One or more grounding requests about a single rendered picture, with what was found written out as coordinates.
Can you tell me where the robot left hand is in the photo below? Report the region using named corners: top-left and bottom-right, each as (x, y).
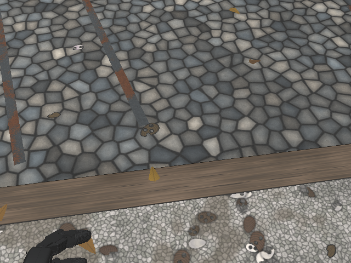
top-left (23, 229), bottom-right (91, 263)

